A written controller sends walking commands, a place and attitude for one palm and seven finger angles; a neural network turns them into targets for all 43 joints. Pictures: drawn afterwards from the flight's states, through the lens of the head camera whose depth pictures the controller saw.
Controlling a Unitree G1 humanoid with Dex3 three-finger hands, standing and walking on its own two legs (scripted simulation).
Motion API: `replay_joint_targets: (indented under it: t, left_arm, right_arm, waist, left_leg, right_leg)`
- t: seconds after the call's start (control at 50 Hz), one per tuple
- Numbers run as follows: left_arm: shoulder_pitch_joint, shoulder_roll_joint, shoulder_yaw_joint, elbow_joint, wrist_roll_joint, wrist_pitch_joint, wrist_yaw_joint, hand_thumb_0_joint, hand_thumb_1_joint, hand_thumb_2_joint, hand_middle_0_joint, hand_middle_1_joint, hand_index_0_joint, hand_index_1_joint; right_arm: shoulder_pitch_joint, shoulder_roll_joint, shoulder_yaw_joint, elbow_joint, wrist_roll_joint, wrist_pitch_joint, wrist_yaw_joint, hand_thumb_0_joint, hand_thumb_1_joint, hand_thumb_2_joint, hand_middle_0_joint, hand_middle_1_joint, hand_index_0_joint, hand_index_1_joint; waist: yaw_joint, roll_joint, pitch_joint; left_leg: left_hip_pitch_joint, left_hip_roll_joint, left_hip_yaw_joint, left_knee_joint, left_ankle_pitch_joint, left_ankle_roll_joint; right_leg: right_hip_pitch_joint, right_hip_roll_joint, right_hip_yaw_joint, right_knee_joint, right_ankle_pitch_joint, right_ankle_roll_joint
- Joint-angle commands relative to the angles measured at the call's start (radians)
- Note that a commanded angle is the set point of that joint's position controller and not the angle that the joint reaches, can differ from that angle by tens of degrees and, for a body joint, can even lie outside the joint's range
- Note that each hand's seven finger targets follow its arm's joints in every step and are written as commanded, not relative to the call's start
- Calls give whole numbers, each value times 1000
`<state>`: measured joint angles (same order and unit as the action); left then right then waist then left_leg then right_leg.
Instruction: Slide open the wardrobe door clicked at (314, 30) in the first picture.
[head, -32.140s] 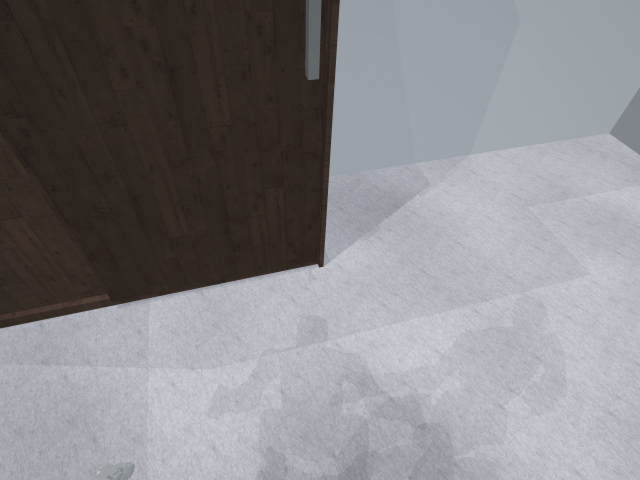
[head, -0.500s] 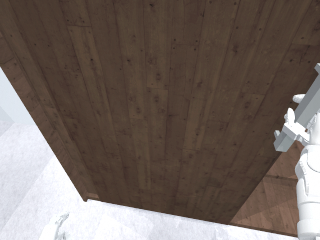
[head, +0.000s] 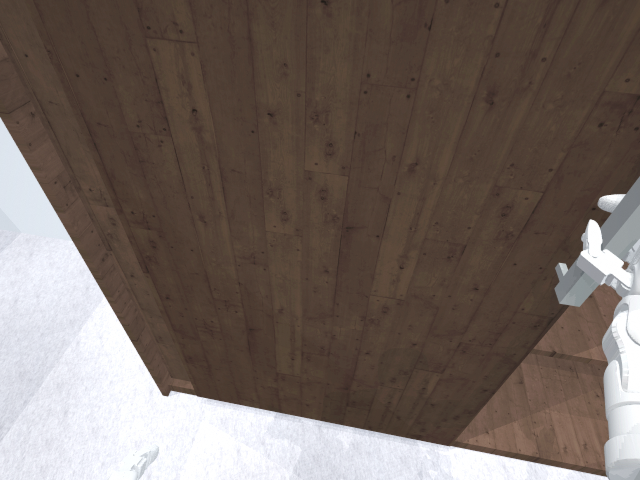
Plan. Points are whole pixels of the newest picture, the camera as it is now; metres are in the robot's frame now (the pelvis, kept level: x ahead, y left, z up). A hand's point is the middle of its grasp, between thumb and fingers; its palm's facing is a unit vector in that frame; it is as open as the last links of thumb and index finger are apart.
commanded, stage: stop walking and hold the door there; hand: right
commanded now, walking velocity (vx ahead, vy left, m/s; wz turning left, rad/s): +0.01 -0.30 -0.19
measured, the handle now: (608, 226) +0.39 -0.33 +0.17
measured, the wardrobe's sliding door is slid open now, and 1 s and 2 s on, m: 0.64 0.64 0.64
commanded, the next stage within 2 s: loosen the grip on the handle in 1.06 s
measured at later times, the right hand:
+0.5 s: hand (592, 255) +0.35 -0.30 +0.16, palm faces +0.31 +0.95 -0.07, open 6.2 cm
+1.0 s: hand (594, 256) +0.35 -0.30 +0.16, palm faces +0.30 +0.95 -0.09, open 6.1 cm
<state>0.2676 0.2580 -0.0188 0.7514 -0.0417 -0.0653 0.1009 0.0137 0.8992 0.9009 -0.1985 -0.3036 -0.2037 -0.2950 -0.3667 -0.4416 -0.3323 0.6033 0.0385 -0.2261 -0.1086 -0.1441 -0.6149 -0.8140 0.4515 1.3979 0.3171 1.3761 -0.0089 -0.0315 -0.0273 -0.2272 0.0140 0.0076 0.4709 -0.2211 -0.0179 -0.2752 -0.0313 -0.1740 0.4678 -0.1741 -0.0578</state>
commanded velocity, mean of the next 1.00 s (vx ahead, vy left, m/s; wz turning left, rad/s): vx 0.03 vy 0.00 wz -0.04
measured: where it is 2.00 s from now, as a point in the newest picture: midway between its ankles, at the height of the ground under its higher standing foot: outside the picture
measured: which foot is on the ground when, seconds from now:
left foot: down 0.00-0.32, up 0.34-0.56, down 0.58-1.00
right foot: down 0.00-0.06, up 0.08-0.28, down 0.30-1.00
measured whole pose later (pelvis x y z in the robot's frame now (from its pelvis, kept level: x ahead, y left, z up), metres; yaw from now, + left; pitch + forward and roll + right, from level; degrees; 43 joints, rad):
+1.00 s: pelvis -0.04 -0.09 +0.00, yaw -2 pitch -2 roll +1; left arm 0.19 0.27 -0.02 0.70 -0.04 -0.05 0.09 0.01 0.90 0.90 -0.19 -0.30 -0.20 -0.29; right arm -0.48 -0.28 -0.13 0.45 0.09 -0.13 -0.13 -0.08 -0.71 -0.77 0.45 1.40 0.24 1.40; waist -0.03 0.00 0.04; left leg -0.19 -0.03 0.06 0.48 -0.26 0.04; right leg -0.27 -0.05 -0.10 0.49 -0.19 -0.01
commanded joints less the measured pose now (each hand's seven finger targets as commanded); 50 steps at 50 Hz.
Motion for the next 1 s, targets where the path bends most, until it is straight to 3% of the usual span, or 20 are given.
replay_joint_targets:
  t: [0.0, 0.08, 0.14, 0.16, 0.24, 0.26, 0.28, 0.3, 0.32, 0.34, 0.36, 0.4, 0.48, 0.52, 0.56, 0.6, 0.64, 0.76, 0.86, 0.98]
  left_arm:
    - [-94, 154, 69, -146, 5, -32, 4, 0, 900, 900, -200, -300, -200, -300]
    - [-116, 159, 82, -173, -3, 3, -12, 0, 900, 900, -200, -300, -200, -300]
    - [-127, 156, 79, -176, -2, -2, -17, 0, 900, 900, -200, -300, -200, -300]
    - [-124, 153, 77, -176, 3, 3, -14, 0, 900, 900, -200, -300, -200, -300]
    - [-168, 105, 66, -178, 6, 22, -7, 0, 900, 900, -200, -300, -200, -300]
    - [-167, 117, 73, -181, 8, 18, -4, 0, 900, 900, -200, -300, -200, -300]
    - [-169, 146, 80, -202, 6, 9, -5, 0, 900, 900, -200, -300, -200, -300]
    - [-153, 123, 72, -220, 0, 9, -15, 0, 900, 900, -200, -300, -200, -300]
    - [-134, 105, 71, -210, -2, 0, -27, 0, 900, 900, -200, -300, -200, -300]
    - [-151, 64, 45, -219, 2, -8, -27, 0, 900, 900, -200, -300, -200, -300]
    - [-137, 89, 58, -198, 2, -19, -22, 0, 900, 900, -200, -300, -200, -300]
    - [-133, 111, 67, -186, 0, -31, -31, 0, 900, 900, -200, -300, -200, -300]
    - [-166, 93, 31, -188, 12, -36, -38, 0, 900, 900, -200, -300, -200, -300]
    - [-170, 88, 16, -187, 18, -36, -38, 0, 900, 900, -200, -300, -200, -300]
    - [-149, 89, 16, -182, 22, -36, -34, 0, 900, 900, -200, -300, -200, -300]
    - [-151, 73, 11, -187, 17, -42, -30, 0, 900, 900, -200, -300, -200, -300]
    - [-145, 79, 18, -181, 4, -41, -28, 0, 900, 900, -200, -300, -200, -300]
    - [-153, 93, 16, -170, 9, -32, -17, 0, 900, 900, -200, -300, -200, -300]
    - [-154, 90, 18, -178, 4, -32, -9, 0, 900, 900, -200, -300, -200, -300]
    - [-149, 103, 29, -183, 6, -27, -4, 0, 900, 900, -200, -300, -200, -300]
  right_arm:
    - [-298, -227, -12, -136, -21, -29, -1, 0, -900, -900, 450, 1400, 450, 1400]
    - [-303, -252, -28, -164, -19, -8, -4, 0, -900, -900, 450, 1400, 450, 1400]
    - [-316, -234, -30, -216, -17, 1, -5, 0, -900, -900, 450, 1400, 450, 1400]
    - [-294, -264, -66, -225, -25, 0, -8, 0, -900, -900, 450, 1400, 450, 1400]
    - [-373, -141, 55, -376, -8, -11, 6, 0, -900, -900, 450, 1400, 450, 1400]
    - [-382, -120, 60, -421, -7, -21, 3, 0, -900, -900, 450, 1400, 450, 1400]
    - [-400, -55, 109, -498, -1, -38, 6, 0, -900, -900, 450, 1400, 450, 1400]
    - [-425, 1, 163, -556, -1, -49, 14, 0, -900, -900, 450, 1400, 450, 1400]
    - [-422, 54, 202, -544, -8, -49, 25, 0, -900, -900, 450, 1400, 450, 1400]
    - [-438, 130, 281, -593, 6, -38, 37, 0, -900, -900, 450, 1400, 450, 1400]
    - [-447, 63, 209, -586, 8, -27, 19, 0, -900, -900, 450, 1400, 450, 1400]
    - [-455, 70, 228, -550, 10, 10, 15, 0, -900, -900, 450, 1400, 450, 1400]
    - [-527, 64, 244, -526, 11, 31, 20, 0, -900, -900, 450, 1400, 450, 1400]
    - [-547, 63, 252, -492, 8, 36, 21, 0, -900, -900, 450, 1400, 450, 1400]
    - [-558, 26, 226, -484, 4, 36, 21, 0, -900, -900, 450, 1400, 450, 1400]
    - [-556, 16, 219, -462, 9, 45, 23, 0, -900, -900, 450, 1400, 450, 1400]
    - [-533, 54, 255, -415, 29, 63, 28, 0, -900, -900, 450, 1400, 450, 1400]
    - [-512, 34, 217, -372, 21, 39, 18, 0, -900, -900, 450, 1400, 450, 1400]
    - [-485, 97, 275, -362, 19, 31, 22, 0, -900, -900, 450, 1400, 450, 1400]
    - [-447, 68, 255, -349, 15, 31, 17, 0, -900, -900, 450, 1400, 450, 1400]
  waist:
    - [7, 99, -106]
    - [-21, 210, -117]
    - [-17, 245, -140]
    - [-17, 238, -154]
    - [28, 175, -153]
    - [20, 69, -165]
    - [15, -177, -197]
    - [19, -306, -229]
    - [19, -236, -210]
    - [35, -178, -219]
    - [32, -102, -231]
    - [29, -28, -224]
    - [15, -182, -217]
    - [8, -189, -197]
    - [8, -50, -218]
    - [22, 110, -245]
    - [18, 209, -206]
    - [2, -48, -197]
    - [3, -37, -186]
    - [1, -2, -198]
  left_leg:
    - [-81, 182, -224, -169, 15, 63]
    - [115, 392, -366, -154, 381, 163]
    - [228, 445, -275, -41, 671, 184]
    - [204, 423, -214, -14, 697, 159]
    - [12, 317, -45, 85, 453, 51]
    - [-74, 226, 15, 175, 323, 25]
    - [-194, 84, 87, 336, 25, -21]
    - [-239, 25, 62, 499, -359, -17]
    - [-232, 3, 44, 556, -376, -5]
    - [-260, 23, 22, 568, -363, -12]
    - [-254, 25, 3, 532, -306, -13]
    - [-180, 19, 3, 419, -219, -13]
    - [-55, -9, 32, 171, -194, 1]
    - [35, -8, 20, 46, -127, 12]
    - [94, 29, -44, -82, -15, 27]
    - [107, 134, -128, -78, 160, 55]
    - [84, 162, -155, -101, 86, 66]
    - [0, 67, -58, -44, -31, 10]
    - [15, 56, -60, -53, 30, 13]
    - [5, 76, -81, -83, 103, 14]
  right_leg:
    - [80, -62, 143, 35, -69, 32]
    - [-151, 3, 188, 303, -220, 59]
    - [-236, -17, 246, 385, -288, 60]
    - [-191, -21, 229, 334, -274, 63]
    - [106, 17, 93, 5, 16, 80]
    - [196, -40, 114, -50, 126, 70]
    - [263, -201, 316, -74, 365, 3]
    - [270, -300, 409, -92, 552, -88]
    - [249, -304, 379, -96, 457, -114]
    - [250, -309, 431, -109, 415, -138]
    - [282, -318, 439, -81, 441, -143]
    - [267, -284, 361, -67, 391, -107]
    - [220, -266, 313, -101, 138, -63]
    - [146, -267, 322, -100, 28, -48]
    - [145, -233, 300, -24, 88, -20]
    - [124, -150, 187, 54, 66, 33]
    - [101, -99, 176, 65, -12, 46]
    - [164, -177, 271, -58, 44, 0]
    - [166, -175, 261, -62, 107, 3]
    - [192, -150, 214, -33, 153, 22]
